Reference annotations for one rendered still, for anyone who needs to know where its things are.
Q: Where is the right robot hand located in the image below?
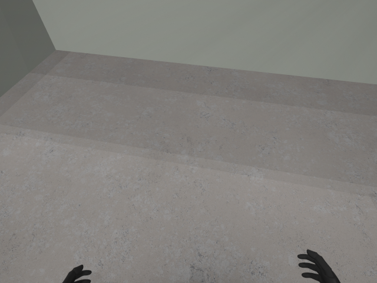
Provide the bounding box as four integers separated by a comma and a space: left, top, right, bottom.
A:
297, 249, 340, 283

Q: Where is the left robot hand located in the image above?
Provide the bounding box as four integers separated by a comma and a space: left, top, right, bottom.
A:
62, 265, 92, 283

